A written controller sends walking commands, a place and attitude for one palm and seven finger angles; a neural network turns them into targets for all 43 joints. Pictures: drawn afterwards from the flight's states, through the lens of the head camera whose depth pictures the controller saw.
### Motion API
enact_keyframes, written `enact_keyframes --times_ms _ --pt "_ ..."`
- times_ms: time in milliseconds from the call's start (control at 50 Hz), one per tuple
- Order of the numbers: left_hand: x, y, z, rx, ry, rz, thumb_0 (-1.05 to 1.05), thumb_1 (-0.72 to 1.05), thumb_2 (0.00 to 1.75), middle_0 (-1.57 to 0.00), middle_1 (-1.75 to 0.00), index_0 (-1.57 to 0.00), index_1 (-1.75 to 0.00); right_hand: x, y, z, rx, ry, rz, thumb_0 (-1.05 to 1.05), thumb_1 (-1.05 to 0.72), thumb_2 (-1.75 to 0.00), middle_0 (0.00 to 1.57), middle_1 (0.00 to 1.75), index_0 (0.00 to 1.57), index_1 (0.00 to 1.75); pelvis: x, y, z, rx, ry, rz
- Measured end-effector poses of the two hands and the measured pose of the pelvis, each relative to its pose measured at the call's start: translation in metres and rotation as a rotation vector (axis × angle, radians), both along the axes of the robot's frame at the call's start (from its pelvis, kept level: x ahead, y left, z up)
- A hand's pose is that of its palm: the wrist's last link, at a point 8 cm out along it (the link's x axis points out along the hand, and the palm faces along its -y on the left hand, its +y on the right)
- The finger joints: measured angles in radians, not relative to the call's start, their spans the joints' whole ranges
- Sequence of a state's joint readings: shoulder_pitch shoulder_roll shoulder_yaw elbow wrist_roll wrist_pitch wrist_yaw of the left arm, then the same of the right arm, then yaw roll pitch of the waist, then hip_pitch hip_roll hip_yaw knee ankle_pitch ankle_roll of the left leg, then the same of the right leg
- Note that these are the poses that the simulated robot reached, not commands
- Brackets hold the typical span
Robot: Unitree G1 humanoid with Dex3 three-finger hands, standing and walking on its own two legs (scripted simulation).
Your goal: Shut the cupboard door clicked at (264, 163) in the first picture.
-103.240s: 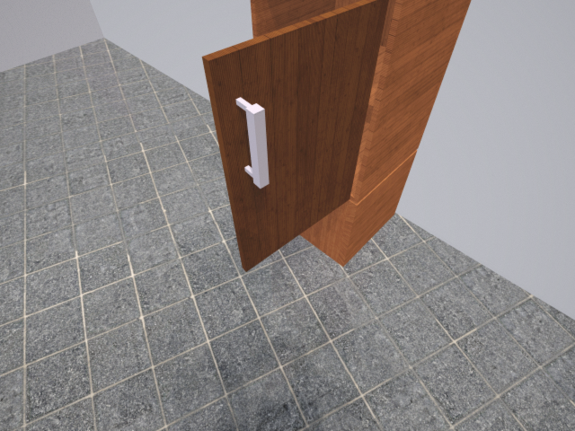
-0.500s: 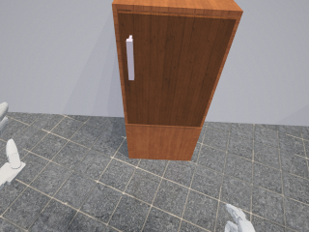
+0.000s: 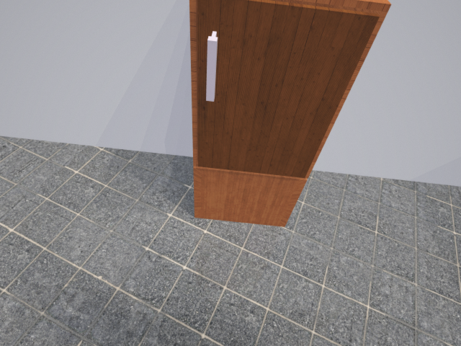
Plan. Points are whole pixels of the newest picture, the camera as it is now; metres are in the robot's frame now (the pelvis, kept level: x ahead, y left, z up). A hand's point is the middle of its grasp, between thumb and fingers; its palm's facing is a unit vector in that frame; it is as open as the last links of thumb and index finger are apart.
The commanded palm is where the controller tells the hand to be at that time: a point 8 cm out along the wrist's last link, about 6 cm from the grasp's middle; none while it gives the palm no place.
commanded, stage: let the arm hang, fingers relaxed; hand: left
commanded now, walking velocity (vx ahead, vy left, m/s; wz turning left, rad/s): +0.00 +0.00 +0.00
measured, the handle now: (212, 67) +0.75 +0.10 +0.09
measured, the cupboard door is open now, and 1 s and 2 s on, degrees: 0 0 0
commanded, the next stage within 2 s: look to check the result in 0.64 s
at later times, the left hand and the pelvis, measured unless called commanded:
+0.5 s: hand out of the picture -0.01 +0.16 -0.18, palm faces +0.00 -0.99 -0.15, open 7.4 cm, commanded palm none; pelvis +0.00 +0.00 +0.00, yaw -1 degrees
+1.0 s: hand out of the picture -0.02 +0.16 -0.17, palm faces +0.00 -0.98 -0.17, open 7.4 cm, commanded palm none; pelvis +0.01 +0.00 +0.00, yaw -2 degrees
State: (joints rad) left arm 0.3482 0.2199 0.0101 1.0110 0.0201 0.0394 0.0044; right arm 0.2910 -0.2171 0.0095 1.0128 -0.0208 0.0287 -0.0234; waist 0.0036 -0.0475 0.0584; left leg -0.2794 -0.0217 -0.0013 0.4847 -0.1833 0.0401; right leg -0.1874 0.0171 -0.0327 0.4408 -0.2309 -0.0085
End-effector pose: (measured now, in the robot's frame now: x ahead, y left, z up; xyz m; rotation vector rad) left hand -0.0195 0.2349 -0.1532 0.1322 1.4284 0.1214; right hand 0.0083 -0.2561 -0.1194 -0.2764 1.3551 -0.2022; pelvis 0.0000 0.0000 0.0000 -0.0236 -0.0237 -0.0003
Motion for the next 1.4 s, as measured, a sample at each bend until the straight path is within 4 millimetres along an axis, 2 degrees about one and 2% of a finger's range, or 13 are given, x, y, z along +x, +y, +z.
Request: enact_keyframes --times_ms 60,140,220,320,520,620,780,960,1240,1400 --pt "-0.020 0.008 0.007 0.026 0.059 0.010 0.00 0.94 0.89 -0.21 -0.30 -0.20 -0.30 -0.016 0.011 -0.008 0.032 0.034 -0.026 0.00 -0.90 -0.90 0.20 0.30 0.20 0.30 -0.001 0.004 0.002 0.002 -0.005 -0.003" --pt "-0.032 0.017 0.016 0.062 0.092 0.015 0.00 0.93 0.89 -0.20 -0.30 -0.20 -0.30 -0.027 0.028 -0.018 0.084 0.049 -0.048 0.00 -0.90 -0.90 0.20 0.30 0.20 0.30 -0.002 0.007 0.003 0.009 -0.009 -0.008" --pt "-0.031 0.018 0.019 0.080 0.083 0.014 0.00 0.92 0.89 -0.20 -0.30 -0.20 -0.30 -0.030 0.042 -0.025 0.128 0.044 -0.062 0.00 -0.90 -0.90 0.20 0.30 0.20 0.30 -0.003 0.008 0.003 0.013 -0.011 -0.015" --pt "-0.018 0.007 0.017 0.065 0.042 0.005 0.00 0.91 0.89 -0.20 -0.30 -0.20 -0.30 -0.028 0.052 -0.028 0.158 0.023 -0.075 0.00 -0.90 -0.90 0.20 0.30 0.20 0.30 -0.003 0.007 0.003 0.017 -0.014 -0.021" --pt "0.008 -0.029 0.006 -0.021 -0.033 -0.006 0.00 0.91 0.89 -0.20 -0.30 -0.20 -0.30 -0.033 0.048 -0.025 0.143 0.017 -0.095 0.00 -0.90 -0.90 0.20 0.30 0.20 0.30 -0.002 0.003 0.003 0.020 -0.014 -0.024" --pt "0.004 -0.035 0.004 -0.033 -0.010 -0.003 0.01 0.91 0.89 -0.20 -0.30 -0.20 -0.30 -0.039 0.044 -0.023 0.130 0.037 -0.107 0.00 -0.90 -0.90 0.20 0.30 0.20 0.30 -0.001 0.001 0.003 0.019 -0.010 -0.025" --pt "-0.009 -0.031 0.007 -0.015 0.042 0.009 0.00 0.91 0.89 -0.20 -0.30 -0.20 -0.30 -0.046 0.043 -0.023 0.130 0.077 -0.115 0.00 -0.90 -0.90 0.20 0.30 0.20 0.30 0.002 -0.001 0.003 0.017 -0.004 -0.025" --pt "-0.009 -0.025 0.010 0.008 0.064 0.011 0.00 0.91 0.89 -0.20 -0.30 -0.20 -0.30 -0.037 0.046 -0.024 0.143 0.077 -0.111 0.00 -0.90 -0.90 0.20 0.30 0.20 0.30 0.008 -0.001 0.004 0.018 -0.002 -0.027" --pt "0.018 -0.030 0.009 -0.006 0.020 0.001 0.00 0.91 0.89 -0.20 -0.30 -0.20 -0.30 -0.009 0.044 -0.023 0.139 0.033 -0.095 0.00 -0.90 -0.90 0.20 0.30 0.20 0.30 0.020 -0.001 0.005 0.022 -0.003 -0.030" --pt "0.029 -0.031 0.009 -0.009 0.005 -0.002 0.00 0.91 0.89 -0.20 -0.30 -0.20 -0.30 -0.001 0.042 -0.022 0.132 0.027 -0.091 0.00 -0.90 -0.90 0.20 0.30 0.20 0.30 0.025 -0.001 0.005 0.023 -0.004 -0.031"
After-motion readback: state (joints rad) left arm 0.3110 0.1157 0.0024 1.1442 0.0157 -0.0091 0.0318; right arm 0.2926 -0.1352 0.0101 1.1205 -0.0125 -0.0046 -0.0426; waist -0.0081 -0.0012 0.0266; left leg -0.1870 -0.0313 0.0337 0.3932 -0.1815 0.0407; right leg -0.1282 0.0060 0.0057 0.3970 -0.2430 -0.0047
